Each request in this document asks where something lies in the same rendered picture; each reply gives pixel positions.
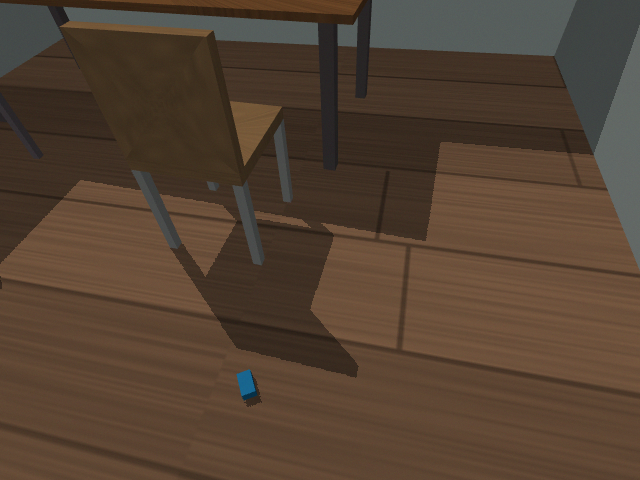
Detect table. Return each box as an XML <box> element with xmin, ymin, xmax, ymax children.
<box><xmin>0</xmin><ymin>0</ymin><xmax>372</xmax><ymax>171</ymax></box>

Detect small box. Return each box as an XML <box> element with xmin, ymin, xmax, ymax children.
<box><xmin>237</xmin><ymin>369</ymin><xmax>257</xmax><ymax>400</ymax></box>

